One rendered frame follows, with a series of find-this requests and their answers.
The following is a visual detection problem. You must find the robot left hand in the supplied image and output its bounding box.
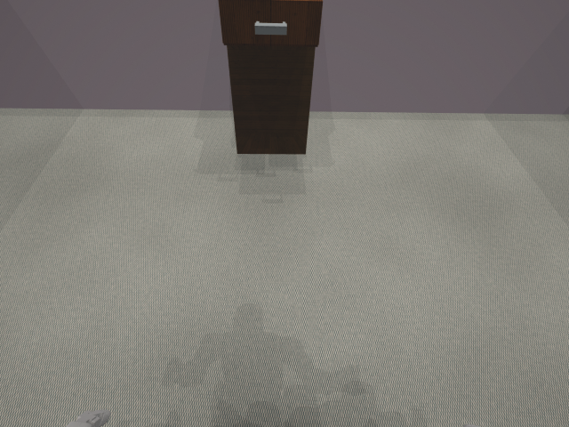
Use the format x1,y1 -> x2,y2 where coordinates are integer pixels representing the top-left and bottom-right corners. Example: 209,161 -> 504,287
66,409 -> 110,427

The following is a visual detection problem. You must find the drawer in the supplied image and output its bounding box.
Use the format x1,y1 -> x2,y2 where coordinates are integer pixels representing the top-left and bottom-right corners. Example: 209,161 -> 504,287
219,0 -> 323,47

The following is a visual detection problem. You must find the handle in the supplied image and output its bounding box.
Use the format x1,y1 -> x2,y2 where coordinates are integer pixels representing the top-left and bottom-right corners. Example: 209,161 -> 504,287
254,21 -> 287,35

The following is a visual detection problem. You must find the cabinet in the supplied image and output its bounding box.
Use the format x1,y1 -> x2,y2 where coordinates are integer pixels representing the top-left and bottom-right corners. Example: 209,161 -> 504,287
227,45 -> 316,154

